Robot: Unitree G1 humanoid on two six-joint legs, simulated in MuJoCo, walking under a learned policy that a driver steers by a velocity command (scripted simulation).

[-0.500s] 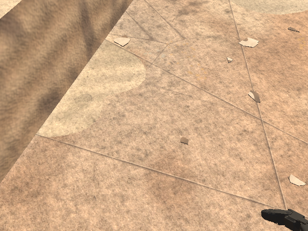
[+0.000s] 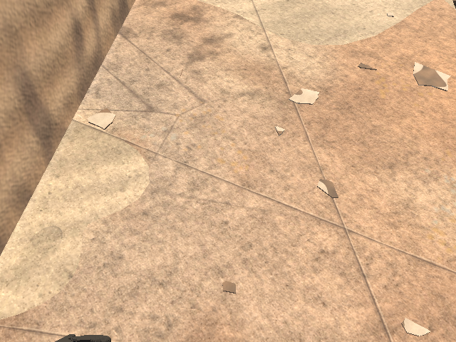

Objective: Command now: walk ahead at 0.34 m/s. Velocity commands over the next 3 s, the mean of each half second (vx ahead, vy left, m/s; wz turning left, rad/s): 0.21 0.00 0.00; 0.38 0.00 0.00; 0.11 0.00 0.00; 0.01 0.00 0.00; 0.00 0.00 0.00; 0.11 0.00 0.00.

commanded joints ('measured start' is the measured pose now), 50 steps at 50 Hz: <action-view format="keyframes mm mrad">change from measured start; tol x32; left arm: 1 87 133 46 -26 15 -24 -4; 50 160 102 38 161 18 -7 32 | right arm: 1 -40 -174 -39 -36 2 11 -15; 50 -90 -23 -33 32 -8 -16 -26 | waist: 1 114 124 -63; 4 122 -249 -456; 25 -12 334 89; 39 118 160 -5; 42 210 -299 -234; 50 51 -36 -25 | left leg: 1 -9 232 -93 169 742 99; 2 -69 167 -55 332 695 55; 4 -545 -33 -97 920 -376 -54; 18 -201 92 -34 332 128 -36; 25 -102 394 -556 -128 -318 222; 38 -223 280 -186 -40 100 129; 43 -832 88 -126 971 -213 5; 50 -606 151 -59 730 78 -20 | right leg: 1 211 59 -40 -66 16 -49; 4 948 -368 482 -7 664 -334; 10 296 -164 147 -231 252 -215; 20 183 -124 182 -322 -675 -143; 28 -238 16 14 400 -442 -43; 39 410 67 -89 -25 -194 -41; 43 807 -313 623 -306 -620 -266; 50 447 -140 72 -283 457 -191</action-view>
